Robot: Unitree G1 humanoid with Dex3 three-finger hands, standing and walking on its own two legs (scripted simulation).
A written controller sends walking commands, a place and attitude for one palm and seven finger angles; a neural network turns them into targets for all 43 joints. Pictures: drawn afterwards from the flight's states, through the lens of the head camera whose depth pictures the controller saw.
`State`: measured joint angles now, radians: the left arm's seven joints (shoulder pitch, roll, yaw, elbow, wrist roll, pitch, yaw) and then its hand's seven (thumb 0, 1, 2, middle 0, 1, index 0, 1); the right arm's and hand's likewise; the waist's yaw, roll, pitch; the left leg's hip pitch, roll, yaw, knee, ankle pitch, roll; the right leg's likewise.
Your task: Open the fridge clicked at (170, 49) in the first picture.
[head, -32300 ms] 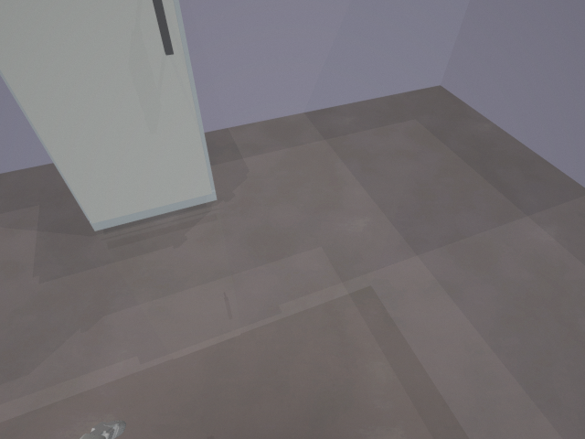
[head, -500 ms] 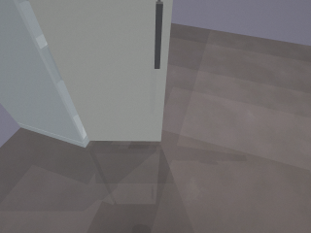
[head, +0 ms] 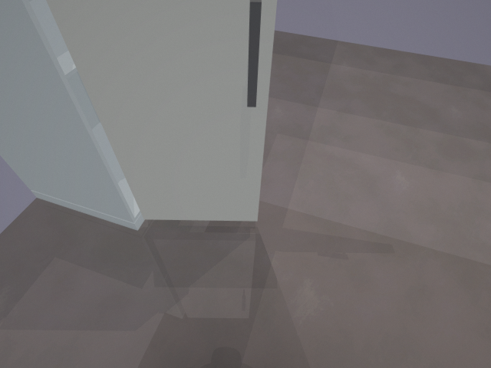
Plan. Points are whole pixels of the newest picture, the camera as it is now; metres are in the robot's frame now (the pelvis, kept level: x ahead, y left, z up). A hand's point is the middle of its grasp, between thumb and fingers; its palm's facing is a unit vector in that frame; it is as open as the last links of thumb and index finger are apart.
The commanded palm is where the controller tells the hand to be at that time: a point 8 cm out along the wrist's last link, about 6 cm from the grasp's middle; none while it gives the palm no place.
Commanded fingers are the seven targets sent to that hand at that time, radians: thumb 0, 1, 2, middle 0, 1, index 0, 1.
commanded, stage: look to check the result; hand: right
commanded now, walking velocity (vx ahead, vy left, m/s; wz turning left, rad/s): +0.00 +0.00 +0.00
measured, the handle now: (253, 55) +0.78 +0.04 +0.12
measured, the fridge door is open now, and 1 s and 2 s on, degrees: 72 72 72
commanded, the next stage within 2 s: stand and wait in 0.02 s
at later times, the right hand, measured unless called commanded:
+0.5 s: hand out of the picture +0.06 -0.21 -0.17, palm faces +0.00 +0.96 -0.27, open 7.4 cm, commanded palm none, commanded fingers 0.00 -0.90 -0.90 0.20 0.30 0.20 0.30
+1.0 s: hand out of the picture +0.09 -0.23 -0.16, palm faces -0.01 +0.95 -0.31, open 7.4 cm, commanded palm none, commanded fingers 0.00 -0.90 -0.90 0.20 0.30 0.20 0.30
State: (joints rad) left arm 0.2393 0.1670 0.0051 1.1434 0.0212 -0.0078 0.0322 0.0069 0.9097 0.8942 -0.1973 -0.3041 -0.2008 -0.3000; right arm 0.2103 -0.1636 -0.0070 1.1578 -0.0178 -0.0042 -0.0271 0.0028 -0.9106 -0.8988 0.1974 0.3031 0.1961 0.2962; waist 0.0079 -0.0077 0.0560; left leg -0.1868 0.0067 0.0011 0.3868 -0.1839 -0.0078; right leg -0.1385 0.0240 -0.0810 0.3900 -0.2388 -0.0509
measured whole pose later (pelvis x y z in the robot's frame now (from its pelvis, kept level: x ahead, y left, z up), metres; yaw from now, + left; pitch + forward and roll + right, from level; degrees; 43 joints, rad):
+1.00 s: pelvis +0.02 +0.01 +0.00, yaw -1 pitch -1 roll +0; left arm 0.11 0.31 0.00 1.13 0.02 -0.01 0.01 0.01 0.91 0.89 -0.20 -0.30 -0.20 -0.30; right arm 0.10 -0.30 -0.01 1.14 -0.02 -0.01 -0.01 0.00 -0.91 -0.90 0.20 0.30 0.20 0.30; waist 0.01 0.00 0.06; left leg -0.12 0.00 0.02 0.31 -0.17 0.00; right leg -0.08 0.02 -0.06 0.30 -0.21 -0.04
